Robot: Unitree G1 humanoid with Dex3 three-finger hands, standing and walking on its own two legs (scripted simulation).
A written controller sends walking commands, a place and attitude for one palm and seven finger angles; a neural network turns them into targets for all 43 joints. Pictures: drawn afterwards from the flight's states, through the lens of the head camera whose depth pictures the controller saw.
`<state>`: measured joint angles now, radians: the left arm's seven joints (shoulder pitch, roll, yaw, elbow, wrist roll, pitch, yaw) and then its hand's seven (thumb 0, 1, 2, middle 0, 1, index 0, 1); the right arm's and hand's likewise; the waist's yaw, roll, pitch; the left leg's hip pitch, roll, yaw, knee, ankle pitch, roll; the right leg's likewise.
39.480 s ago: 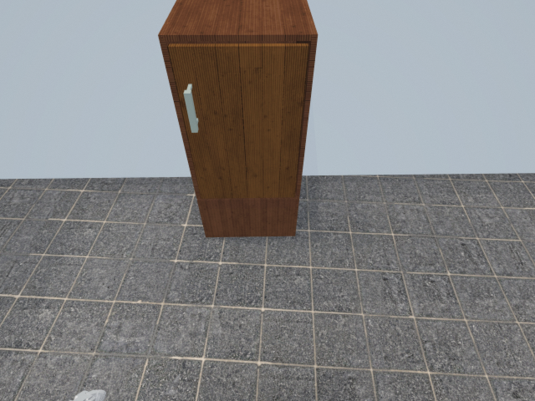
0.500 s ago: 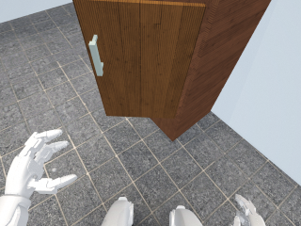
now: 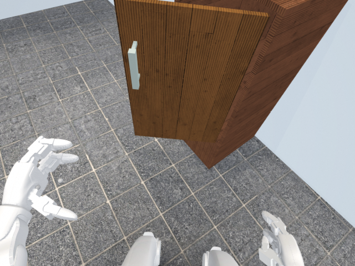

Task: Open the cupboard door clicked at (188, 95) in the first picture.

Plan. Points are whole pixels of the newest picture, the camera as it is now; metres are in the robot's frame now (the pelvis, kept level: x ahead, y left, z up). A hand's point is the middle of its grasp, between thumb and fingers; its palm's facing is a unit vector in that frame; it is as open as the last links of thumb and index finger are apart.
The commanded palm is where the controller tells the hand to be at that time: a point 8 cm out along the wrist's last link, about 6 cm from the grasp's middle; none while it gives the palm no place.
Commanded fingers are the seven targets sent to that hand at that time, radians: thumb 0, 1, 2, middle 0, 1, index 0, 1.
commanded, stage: raise the hand with hooked fingers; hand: left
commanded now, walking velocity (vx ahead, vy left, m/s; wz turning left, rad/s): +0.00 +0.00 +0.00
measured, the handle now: (135, 66) +0.63 +0.18 +0.04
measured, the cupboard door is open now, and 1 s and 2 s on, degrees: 49 49 49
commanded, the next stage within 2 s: move the hooked fingers beside the handle in 0.66 s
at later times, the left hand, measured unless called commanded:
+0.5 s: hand (70, 169) +0.29 +0.25 +0.04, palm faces +0.01 -1.00 -0.05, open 14.0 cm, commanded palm +0.27 +0.30 +0.05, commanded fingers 0.00 -0.50 0.30 -0.30 -1.20 -0.30 -1.20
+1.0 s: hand (81, 155) +0.32 +0.24 +0.04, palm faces +0.02 -1.00 -0.03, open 14.0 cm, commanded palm +0.31 +0.29 +0.05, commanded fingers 0.00 -0.50 0.30 -0.30 -1.20 -0.30 -1.20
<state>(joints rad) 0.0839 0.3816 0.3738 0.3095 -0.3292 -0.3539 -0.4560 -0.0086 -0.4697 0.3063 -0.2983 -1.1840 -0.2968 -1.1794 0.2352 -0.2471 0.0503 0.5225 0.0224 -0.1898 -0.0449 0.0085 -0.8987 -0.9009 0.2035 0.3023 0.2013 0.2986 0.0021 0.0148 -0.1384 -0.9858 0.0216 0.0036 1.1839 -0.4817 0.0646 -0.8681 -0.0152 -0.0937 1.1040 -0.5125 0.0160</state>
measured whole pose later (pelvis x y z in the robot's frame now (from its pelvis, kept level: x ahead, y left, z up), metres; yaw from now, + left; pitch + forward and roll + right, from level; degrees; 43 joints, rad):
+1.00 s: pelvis +0.00 -0.03 -0.01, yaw +0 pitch +17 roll -4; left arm -0.17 0.43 0.43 0.57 -0.32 -0.37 -0.51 -0.01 -0.50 0.30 -0.30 -1.20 -0.30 -1.20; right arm 0.25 -0.27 0.04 0.57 0.03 -0.16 -0.07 0.01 -0.90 -0.90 0.20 0.30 0.20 0.30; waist -0.02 0.02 -0.14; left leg -1.02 0.05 -0.02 1.21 -0.49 0.02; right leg -0.92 0.01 -0.11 1.16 -0.54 -0.03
